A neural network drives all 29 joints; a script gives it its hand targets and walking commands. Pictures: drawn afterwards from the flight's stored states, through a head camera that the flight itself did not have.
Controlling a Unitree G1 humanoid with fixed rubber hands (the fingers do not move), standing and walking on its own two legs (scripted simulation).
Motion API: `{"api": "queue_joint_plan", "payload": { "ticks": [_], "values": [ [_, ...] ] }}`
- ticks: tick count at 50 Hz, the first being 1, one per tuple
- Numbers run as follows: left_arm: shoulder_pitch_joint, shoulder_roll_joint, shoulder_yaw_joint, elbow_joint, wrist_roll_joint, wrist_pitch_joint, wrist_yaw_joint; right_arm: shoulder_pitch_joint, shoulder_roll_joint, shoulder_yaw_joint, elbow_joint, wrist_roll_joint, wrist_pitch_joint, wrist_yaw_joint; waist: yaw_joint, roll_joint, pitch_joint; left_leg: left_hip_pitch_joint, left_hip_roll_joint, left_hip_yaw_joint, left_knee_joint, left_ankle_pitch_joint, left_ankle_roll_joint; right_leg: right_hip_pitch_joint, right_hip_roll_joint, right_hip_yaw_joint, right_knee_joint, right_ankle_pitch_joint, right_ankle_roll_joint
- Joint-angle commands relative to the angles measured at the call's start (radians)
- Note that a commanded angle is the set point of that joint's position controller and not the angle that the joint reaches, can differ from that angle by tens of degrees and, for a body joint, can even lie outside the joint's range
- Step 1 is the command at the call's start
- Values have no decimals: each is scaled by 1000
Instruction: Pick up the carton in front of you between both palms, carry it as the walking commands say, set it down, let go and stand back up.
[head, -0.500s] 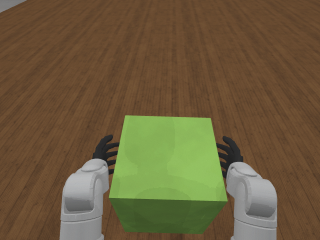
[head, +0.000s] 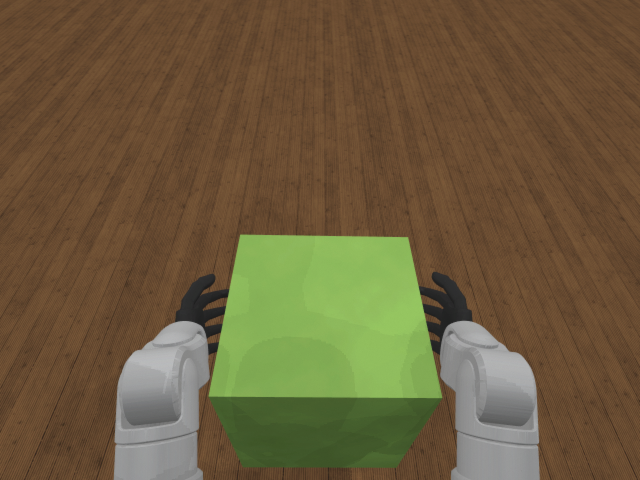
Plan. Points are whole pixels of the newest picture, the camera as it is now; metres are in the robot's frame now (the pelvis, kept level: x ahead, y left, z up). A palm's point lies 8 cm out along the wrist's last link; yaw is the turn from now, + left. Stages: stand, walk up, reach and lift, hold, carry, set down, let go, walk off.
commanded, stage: carry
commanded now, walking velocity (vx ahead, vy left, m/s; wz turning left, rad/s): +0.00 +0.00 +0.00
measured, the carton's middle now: (322, 356) +0.28 +0.00 -0.01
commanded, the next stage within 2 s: hold in 1.86 s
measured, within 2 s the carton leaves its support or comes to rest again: neither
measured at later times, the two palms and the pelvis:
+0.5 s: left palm (232, 235) +0.41 +0.13 +0.07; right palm (452, 236) +0.42 -0.17 +0.08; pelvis +0.15 -0.02 +0.01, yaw +1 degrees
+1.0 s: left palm (233, 248) +0.41 +0.13 +0.05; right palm (444, 248) +0.42 -0.17 +0.05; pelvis +0.12 -0.02 +0.01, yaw +1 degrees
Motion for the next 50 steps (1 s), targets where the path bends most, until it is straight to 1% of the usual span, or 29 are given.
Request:
{"api": "queue_joint_plan", "payload": {
  "ticks": [1, 2, 4, 5, 6, 7, 8, 9, 10, 11, 13, 15, 16, 18, 20, 24, 25, 27, 28, 31, 34, 36, 37, 40, 43, 45, 46, 48, 50],
  "values": [
    [-476, -959, -790, -142, -427, -34, -255, -351, 1008, 703, -88, 418, -23, 265, -6, 182, -450, 600, 291, -259, -139, 647, 55, -252, -25, 98, -83, -1, -22],
    [-488, -971, -799, -180, -435, -47, -251, -350, 1019, 709, -98, 423, -30, 266, -5, 188, -444, 555, 276, -232, -159, 601, 46, -207, -5, 67, -182, 21, -16],
    [-456, -970, -801, -193, -428, -60, -242, -351, 1020, 729, -140, 434, -40, 267, -7, 180, -469, 505, 268, -199, -167, 475, 43, -103, 28, 28, -311, 69, -15],
    [-418, -964, -800, -176, -423, -60, -239, -338, 1006, 726, -146, 433, -41, 265, -10, 184, -474, 498, 269, -184, -158, 431, 40, -78, 26, 11, -365, 126, -18],
    [-399, -957, -799, -180, -419, -63, -237, -327, 990, 733, -145, 431, -43, 264, -3, 173, -475, 475, 258, -150, -130, 384, 30, -35, 19, -7, -446, 245, -24],
    [-377, -946, -794, -161, -407, -62, -237, -312, 983, 732, -130, 425, -42, 265, 1, 151, -461, 419, 228, -109, -104, 312, 2, 24, 3, -19, -533, 410, -23],
    [-384, -936, -799, -161, -405, -62, -240, -303, 969, 737, -122, 416, -44, 267, 0, 115, -450, 369, 198, -94, -77, 248, -31, 83, -31, -9, -568, 506, -21],
    [-386, -928, -798, -146, -404, -61, -246, -309, 948, 735, -115, 408, -45, 269, 3, 77, -441, 319, 187, -98, -57, 193, -65, 126, -82, 12, -544, 574, -27],
    [-417, -899, -796, -155, -403, -62, -249, -323, 939, 739, -114, 402, -47, 271, -5, 36, -430, 301, 153, -102, -36, 138, -86, 111, -127, 53, -513, 716, -33],
    [-417, -900, -796, -139, -394, -64, -252, -340, 931, 749, -124, 403, -44, 273, -5, 22, -414, 318, 135, -116, -49, 123, -96, 78, -137, 46, -481, 741, -39],
    [-408, -878, -766, -42, -381, -63, -254, -365, 891, 732, -62, 390, -39, 273, -4, 1, -372, 331, 146, -116, 10, 286, -105, 71, -124, 27, -454, 858, -31],
    [-354, -836, -725, 46, -341, -73, -256, -326, 856, 707, 26, 360, -44, 276, -1, 0, -353, 311, 143, -119, 49, 378, -112, 70, -109, 18, -422, 955, -32],
    [-344, -822, -699, 100, -313, -83, -258, -342, 841, 690, 54, 344, -53, 278, 0, -21, -342, 297, 138, -121, 65, 386, -114, 66, -106, 16, -408, 1002, -34],
    [-370, -816, -673, 138, -294, -113, -262, -335, 846, 663, 131, 316, -79, 281, 2, -15, -319, 259, 129, -119, 67, 325, -124, 77, -113, 18, -406, 1062, -36],
    [-385, -832, -664, 161, -287, -146, -266, -352, 869, 660, 156, 306, -113, 280, 4, -28, -313, 255, 123, -118, 65, 295, -128, 78, -109, 13, -410, 1079, -35],
    [-443, -871, -674, 159, -289, -218, -270, -392, 897, 650, 152, 291, -186, 279, 6, 7, -328, 274, 122, -117, 61, 309, -132, 86, -106, 5, -407, 1047, -39],
    [-450, -871, -674, 149, -289, -239, -271, -397, 901, 651, 145, 289, -205, 280, 6, 4, -345, 286, 120, -120, 65, 329, -129, 94, -105, 3, -396, 1044, -42],
    [-463, -865, -673, 152, -277, -278, -268, -377, 893, 628, 177, 268, -241, 276, 4, 31, -370, 316, 129, -120, 73, 375, -124, 90, -101, -1, -391, 998, -40],
    [-453, -866, -678, 154, -273, -299, -266, -373, 884, 626, 167, 261, -264, 274, 5, 31, -385, 326, 128, -122, 76, 396, -121, 91, -98, -2, -381, 989, -43],
    [-454, -842, -652, 174, -236, -360, -262, -362, 870, 591, 215, 226, -321, 272, 4, 52, -399, 341, 137, -123, 84, 433, -115, 80, -93, -7, -370, 939, -42],
    [-439, -823, -600, 241, -189, -421, -259, -360, 847, 547, 268, 177, -384, 267, 6, 30, -409, 343, 143, -125, 88, 440, -109, 86, -91, -13, -368, 919, -40],
    [-448, -818, -556, 305, -154, -460, -259, -376, 831, 502, 316, 140, -426, 267, 6, 30, -404, 337, 145, -127, 82, 408, -107, 88, -94, -15, -371, 897, -40],
    [-458, -812, -529, 323, -136, -483, -261, -389, 831, 482, 335, 127, -448, 268, 6, 37, -399, 332, 145, -126, 72, 369, -107, 79, -93, -17, -378, 836, -41],
    [-514, -827, -482, 398, -108, -543, -265, -427, 856, 435, 422, 95, -506, 272, 6, 24, -373, 318, 149, -130, 54, 287, -104, 68, -98, -13, -399, 775, -47],
    [-543, -852, -459, 437, -95, -579, -272, -477, 876, 424, 437, 86, -547, 280, 7, 35, -351, 304, 146, -132, 35, 222, -102, 59, -98, -11, -422, 707, -48],
    [-556, -884, -479, 453, -102, -586, -275, -493, 910, 447, 453, 96, -553, 284, 7, 23, -358, 312, 151, -138, 25, 215, -101, 53, -93, -15, -425, 662, -49],
    [-538, -874, -464, 467, -95, -582, -276, -500, 912, 443, 444, 97, -551, 285, 8, 29, -354, 301, 153, -141, 19, 190, -98, 59, -93, -10, -433, 634, -51],
    [-547, -883, -485, 448, -106, -572, -275, -493, 916, 449, 445, 102, -540, 287, 7, 46, -344, 296, 152, -138, 11, 200, -100, 55, -95, -12, -428, 624, -51],
    [-532, -900, -515, 431, -124, -545, -275, -450, 928, 467, 453, 113, -511, 286, 6, 39, -350, 311, 153, -137, 15, 167, -99, 37, -96, -7, -436, 620, -52]
  ]
}}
